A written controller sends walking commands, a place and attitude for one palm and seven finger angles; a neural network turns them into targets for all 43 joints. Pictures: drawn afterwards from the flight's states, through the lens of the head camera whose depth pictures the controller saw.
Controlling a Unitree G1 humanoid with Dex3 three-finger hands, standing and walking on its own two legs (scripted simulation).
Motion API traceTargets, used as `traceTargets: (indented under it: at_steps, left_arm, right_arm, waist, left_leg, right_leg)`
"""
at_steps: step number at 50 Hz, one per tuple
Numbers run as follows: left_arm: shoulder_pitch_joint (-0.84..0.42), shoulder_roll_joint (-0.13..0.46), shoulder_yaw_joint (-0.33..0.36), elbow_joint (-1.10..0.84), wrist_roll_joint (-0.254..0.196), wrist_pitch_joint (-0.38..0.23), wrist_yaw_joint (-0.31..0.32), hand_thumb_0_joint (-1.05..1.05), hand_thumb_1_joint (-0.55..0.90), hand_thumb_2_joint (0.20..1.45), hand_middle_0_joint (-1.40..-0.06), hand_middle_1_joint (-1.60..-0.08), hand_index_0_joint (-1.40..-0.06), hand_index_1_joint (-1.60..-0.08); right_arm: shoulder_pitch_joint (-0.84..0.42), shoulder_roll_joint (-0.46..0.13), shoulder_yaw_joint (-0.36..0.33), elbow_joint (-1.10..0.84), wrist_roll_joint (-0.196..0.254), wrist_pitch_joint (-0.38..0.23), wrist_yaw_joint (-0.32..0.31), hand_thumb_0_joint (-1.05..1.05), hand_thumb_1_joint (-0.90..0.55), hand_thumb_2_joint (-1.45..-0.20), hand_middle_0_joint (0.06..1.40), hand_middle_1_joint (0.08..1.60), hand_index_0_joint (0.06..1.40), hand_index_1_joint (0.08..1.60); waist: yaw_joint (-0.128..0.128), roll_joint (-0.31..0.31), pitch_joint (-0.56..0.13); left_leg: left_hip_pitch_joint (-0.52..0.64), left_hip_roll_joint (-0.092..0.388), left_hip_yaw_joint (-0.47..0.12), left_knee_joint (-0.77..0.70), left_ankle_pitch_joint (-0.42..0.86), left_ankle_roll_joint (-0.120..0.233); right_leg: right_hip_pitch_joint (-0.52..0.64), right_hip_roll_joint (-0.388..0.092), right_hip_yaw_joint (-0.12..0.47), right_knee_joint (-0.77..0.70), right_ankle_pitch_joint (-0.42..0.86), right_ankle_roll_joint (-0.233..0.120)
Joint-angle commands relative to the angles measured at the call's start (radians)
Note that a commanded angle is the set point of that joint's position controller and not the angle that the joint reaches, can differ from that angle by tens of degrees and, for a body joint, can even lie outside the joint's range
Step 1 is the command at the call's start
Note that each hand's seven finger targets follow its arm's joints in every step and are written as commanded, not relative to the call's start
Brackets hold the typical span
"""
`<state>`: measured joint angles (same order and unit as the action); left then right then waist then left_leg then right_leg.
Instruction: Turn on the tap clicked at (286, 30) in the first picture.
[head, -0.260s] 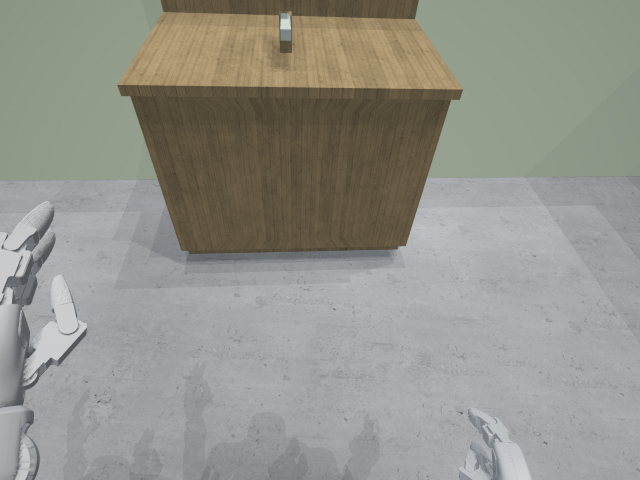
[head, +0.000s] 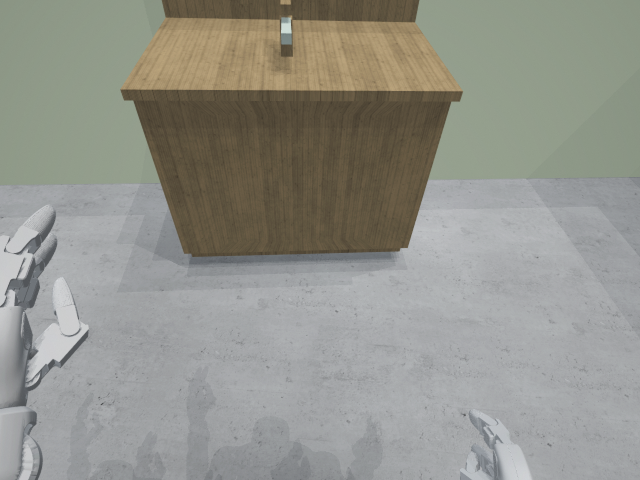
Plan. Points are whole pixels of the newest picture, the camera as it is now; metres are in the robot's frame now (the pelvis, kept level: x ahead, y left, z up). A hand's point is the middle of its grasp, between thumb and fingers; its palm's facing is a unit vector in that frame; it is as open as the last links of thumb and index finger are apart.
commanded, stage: look at it before walking up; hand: left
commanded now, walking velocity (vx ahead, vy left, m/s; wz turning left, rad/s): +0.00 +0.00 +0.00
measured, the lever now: (286, 37) +1.14 +0.18 +0.10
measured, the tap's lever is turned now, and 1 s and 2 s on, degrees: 0 0 0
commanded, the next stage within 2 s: walk to a spot facing it in 0.14 s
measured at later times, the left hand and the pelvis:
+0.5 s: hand (84, 321) +0.21 +0.24 +0.16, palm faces +0.44 -0.81 -0.38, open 7.4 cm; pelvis +0.01 -0.01 -0.01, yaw +1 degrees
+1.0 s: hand (145, 228) +0.33 +0.23 +0.17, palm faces +0.45 -0.79 -0.41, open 7.4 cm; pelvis +0.12 -0.02 +0.00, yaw +3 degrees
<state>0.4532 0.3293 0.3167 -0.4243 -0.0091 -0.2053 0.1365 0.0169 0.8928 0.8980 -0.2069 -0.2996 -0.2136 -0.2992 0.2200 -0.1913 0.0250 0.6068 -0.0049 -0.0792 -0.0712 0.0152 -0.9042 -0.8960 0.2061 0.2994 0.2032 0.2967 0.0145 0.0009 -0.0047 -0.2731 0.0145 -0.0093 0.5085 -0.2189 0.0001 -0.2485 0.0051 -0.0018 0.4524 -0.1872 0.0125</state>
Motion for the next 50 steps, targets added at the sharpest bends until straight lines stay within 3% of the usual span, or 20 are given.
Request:
traceTargets:
  at_steps: [1, 12, 15, 17, 22, 25, 27, 29, 30, 31, 33, 36, 38, 39, 40, 41, 42, 43, 47, 50]
  left_arm:
    - [-0.083, 0.163, 0.099, -0.215, -0.006, -0.061, 0.023, 0.0, 0.9, 0.9, -0.2, -0.3, -0.2, -0.3]
    - [-0.073, 0.169, 0.108, -0.214, -0.008, -0.061, 0.024, 0.0, 0.9, 0.9, -0.2, -0.3, -0.2, -0.3]
    - [-0.086, 0.167, 0.096, -0.217, -0.006, -0.061, 0.026, 0.0, 0.9, 0.9, -0.2, -0.3, -0.2, -0.3]
    - [-0.097, 0.167, 0.099, -0.232, -0.002, -0.052, 0.031, 0.0, 0.9, 0.9, -0.2, -0.3, -0.2, -0.3]
    - [-0.093, 0.176, 0.127, -0.244, 0.002, -0.059, 0.046, 0.0, 0.9, 0.9, -0.2, -0.3, -0.2, -0.3]
    - [-0.076, 0.146, 0.097, -0.226, 0.011, -0.053, 0.037, 0.0, 0.9, 0.9, -0.2, -0.3, -0.2, -0.3]
    - [-0.098, 0.166, 0.108, -0.219, 0.014, -0.054, 0.037, 0.0, 0.9, 0.9, -0.2, -0.3, -0.2, -0.3]
    - [-0.114, 0.192, 0.115, -0.201, 0.012, -0.057, 0.04, 0.0, 0.9, 0.9, -0.2, -0.3, -0.2, -0.3]
    - [-0.154, 0.209, 0.122, -0.236, 0.008, -0.071, 0.046, 0.0, 0.9, 0.9, -0.2, -0.3, -0.2, -0.3]
    - [-0.163, 0.217, 0.13, -0.25, 0.012, -0.082, 0.05, 0.0, 0.9, 0.9, -0.2, -0.3, -0.2, -0.3]
    - [-0.143, 0.217, 0.137, -0.262, 0.013, -0.084, 0.049, 0.0, 0.9, 0.9, -0.2, -0.3, -0.2, -0.3]
    - [-0.103, 0.204, 0.154, -0.258, -0.001, -0.084, 0.054, 0.0, 0.9, 0.9, -0.2, -0.3, -0.2, -0.3]
    - [-0.11, 0.183, 0.13, -0.295, -0.014, -0.084, 0.051, 0.0, 0.9, 0.9, -0.2, -0.3, -0.2, -0.3]
    - [-0.111, 0.18, 0.136, -0.323, -0.018, -0.091, 0.053, 0.0, 0.9, 0.9, -0.2, -0.3, -0.2, -0.3]
    - [-0.109, 0.172, 0.129, -0.304, -0.021, -0.101, 0.055, 0.0, 0.9, 0.9, -0.2, -0.3, -0.2, -0.3]
    - [-0.112, 0.192, 0.131, -0.255, -0.005, -0.096, 0.049, 0.0, 0.9, 0.9, -0.2, -0.3, -0.2, -0.3]
    - [-0.128, 0.192, 0.125, -0.272, -0.006, -0.091, 0.042, 0.0, 0.9, 0.9, -0.2, -0.3, -0.2, -0.3]
    - [-0.12, 0.193, 0.126, -0.286, -0.001, -0.088, 0.039, 0.0, 0.9, 0.9, -0.2, -0.3, -0.2, -0.3]
    - [-0.056, 0.173, 0.131, -0.356, -0.002, -0.076, 0.035, 0.0, 0.9, 0.9, -0.2, -0.3, -0.2, -0.3]
    - [-0.027, 0.168, 0.141, -0.304, -0.008, -0.068, 0.032, 0.0, 0.9, 0.9, -0.2, -0.3, -0.2, -0.3]
  right_arm:
    - [-0.091, -0.125, -0.046, -0.159, 0.003, -0.057, -0.015, 0.0, -0.9, -0.9, 0.2, 0.3, 0.2, 0.3]
    - [-0.093, -0.127, -0.048, -0.157, 0.003, -0.061, -0.016, 0.0, -0.9, -0.9, 0.2, 0.3, 0.2, 0.3]
    - [-0.089, -0.13, -0.055, -0.151, -0.001, -0.055, -0.017, 0.0, -0.9, -0.9, 0.2, 0.3, 0.2, 0.3]
    - [-0.094, -0.135, -0.057, -0.156, -0.004, -0.048, -0.026, 0.0, -0.9, -0.9, 0.2, 0.3, 0.2, 0.3]
    - [-0.074, -0.135, -0.057, -0.135, -0.005, -0.052, -0.036, 0.0, -0.9, -0.9, 0.2, 0.3, 0.2, 0.3]
    - [-0.08, -0.133, -0.054, -0.137, -0.009, -0.047, -0.027, 0.0, -0.9, -0.9, 0.2, 0.3, 0.2, 0.3]
    - [-0.078, -0.127, -0.056, -0.137, -0.007, -0.046, -0.024, 0.0, -0.9, -0.9, 0.2, 0.3, 0.2, 0.3]
    - [-0.075, -0.108, -0.058, -0.131, 0.0, -0.047, -0.017, 0.0, -0.9, -0.9, 0.2, 0.3, 0.2, 0.3]
    - [-0.1, -0.118, -0.06, -0.131, 0.0, -0.054, -0.013, 0.0, -0.9, -0.9, 0.2, 0.3, 0.2, 0.3]
    - [-0.095, -0.113, -0.051, -0.118, -0.006, -0.057, -0.011, 0.0, -0.9, -0.9, 0.2, 0.3, 0.2, 0.3]
    - [-0.095, -0.099, -0.04, -0.113, -0.007, -0.044, -0.009, 0.0, -0.9, -0.9, 0.2, 0.3, 0.2, 0.3]
    - [-0.091, -0.081, -0.036, -0.12, -0.014, -0.033, -0.013, 0.0, -0.9, -0.9, 0.2, 0.3, 0.2, 0.3]
    - [-0.064, -0.1, -0.053, -0.135, -0.002, -0.043, -0.026, 0.0, -0.9, -0.9, 0.2, 0.3, 0.2, 0.3]
    - [-0.061, -0.138, -0.07, -0.139, -0.002, -0.044, -0.028, 0.0, -0.9, -0.9, 0.2, 0.3, 0.2, 0.3]
    - [-0.063, -0.129, -0.066, -0.138, 0.002, -0.045, -0.021, 0.0, -0.9, -0.9, 0.2, 0.3, 0.2, 0.3]
    - [-0.069, -0.117, -0.06, -0.12, -0.007, -0.051, -0.016, 0.0, -0.9, -0.9, 0.2, 0.3, 0.2, 0.3]
    - [-0.074, -0.11, -0.068, -0.115, -0.001, -0.058, -0.011, 0.0, -0.9, -0.9, 0.2, 0.3, 0.2, 0.3]
    - [-0.073, -0.114, -0.072, -0.104, 0.003, -0.061, -0.009, 0.0, -0.9, -0.9, 0.2, 0.3, 0.2, 0.3]
    - [-0.069, -0.114, -0.072, -0.11, 0.006, -0.079, -0.002, 0.0, -0.9, -0.9, 0.2, 0.3, 0.2, 0.3]
    - [-0.07, -0.11, -0.067, -0.118, -0.001, -0.081, -0.005, 0.0, -0.9, -0.9, 0.2, 0.3, 0.2, 0.3]
  waist:
    - [-0.01, 0.048, -0.085]
    - [-0.009, 0.048, -0.076]
    - [-0.017, 0.021, -0.079]
    - [-0.022, 0.045, -0.032]
    - [-0.032, 0.179, -0.066]
    - [-0.029, 0.214, 0.006]
    - [-0.025, 0.072, 0.014]
    - [-0.013, -0.234, 0.023]
    - [-0.003, -0.194, 0.015]
    - [-0.007, -0.105, 0.013]
    - [-0.009, -0.112, 0.024]
    - [-0.014, -0.117, -0.046]
    - [-0.036, 0.008, -0.084]
    - [-0.046, 0.222, -0.114]
    - [-0.049, 0.341, -0.106]
    - [-0.055, 0.297, -0.059]
    - [-0.052, 0.202, -0.027]
    - [-0.045, 0.14, -0.025]
    - [-0.02, 0.231, -0.054]
    - [-0.024, 0.248, -0.03]
  left_leg:
    - [-0.06, 0.047, -0.029, -0.133, -0.033, 0.011]
    - [-0.071, 0.045, -0.026, -0.13, -0.052, 0.009]
    - [-0.072, 0.045, -0.028, -0.097, -0.269, 0.033]
    - [-0.108, 0.055, -0.06, -0.099, -0.424, 0.05]
    - [-0.036, 0.207, -0.305, -0.178, -0.337, 0.138]
    - [-0.185, 0.199, -0.268, -0.179, -0.422, 0.136]
    - [-0.275, 0.117, -0.123, -0.03, -0.38, 0.081]
    - [-0.413, -0.008, 0.066, 0.354, -0.279, 0.017]
    - [-0.452, 0.018, 0.039, 0.494, -0.295, 0.006]
    - [-0.432, 0.053, 0.006, 0.499, -0.301, 0.004]
    - [-0.314, 0.091, 0.019, 0.385, -0.27, 0.011]
    - [-0.051, 0.025, 0.171, 0.092, -0.089, 0.005]
    - [0.175, 0.038, 0.14, -0.064, -0.045, 0.029]
    - [0.306, 0.203, -0.122, -0.139, -0.058, 0.11]
    - [0.348, 0.383, -0.419, -0.224, -0.004, 0.21]
    - [0.28, 0.439, -0.519, -0.258, -0.067, 0.259]
    - [0.28, 0.446, -0.513, -0.235, -0.036, 0.283]
    - [0.293, 0.435, -0.43, -0.214, 0.019, 0.281]
    - [0.193, 0.306, -0.089, -0.214, 0.078, 0.187]
    - [0.079, 0.277, 0.015, -0.212, 0.077, 0.147]
  right_leg:
    - [0.086, -0.037, 0.051, -0.071, -0.005, -0.011]
    - [0.078, -0.039, 0.056, -0.08, -0.021, -0.011]
    - [0.016, -0.073, 0.093, -0.078, -0.282, -0.036]
    - [-0.052, -0.076, 0.102, -0.065, -0.448, -0.053]
    - [-0.08, -0.004, -0.045, 0.208, -0.269, -0.023]
    - [0.01, -0.009, -0.059, 0.147, -0.275, -0.029]
    - [0.086, -0.084, 0.046, 0.008, -0.362, -0.073]
    - [0.144, -0.331, 0.467, -0.188, -0.499, -0.204]
    - [0.177, -0.411, 0.544, -0.219, -0.427, -0.267]
    - [0.154, -0.413, 0.49, -0.204, -0.367, -0.277]
    - [0.075, -0.36, 0.316, -0.154, -0.198, -0.243]
    - [0.033, -0.239, 0.088, -0.055, -0.116, -0.162]
    - [-0.054, -0.165, 0.008, 0.18, -0.058, -0.089]
    - [-0.22, -0.071, -0.065, 0.41, -0.12, -0.028]
    - [-0.373, -0.011, -0.087, 0.626, -0.405, -0.001]
    - [-0.446, -0.06, -0.013, 0.745, -0.401, -0.009]
    - [-0.503, -0.091, 0.022, 0.778, -0.37, -0.003]
    - [-0.538, -0.113, 0.023, 0.782, -0.346, 0.006]
    - [-0.383, -0.117, -0.089, 0.563, -0.205, 0.016]
    - [-0.183, -0.079, -0.175, 0.324, -0.165, 0.021]
